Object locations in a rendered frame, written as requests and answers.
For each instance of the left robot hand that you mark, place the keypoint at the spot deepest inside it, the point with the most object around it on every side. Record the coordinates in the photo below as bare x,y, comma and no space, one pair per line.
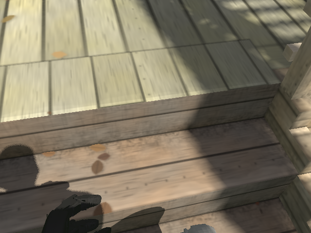
58,220

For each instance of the right robot thigh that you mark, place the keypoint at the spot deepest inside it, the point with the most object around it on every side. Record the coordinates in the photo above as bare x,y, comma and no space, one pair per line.
199,228

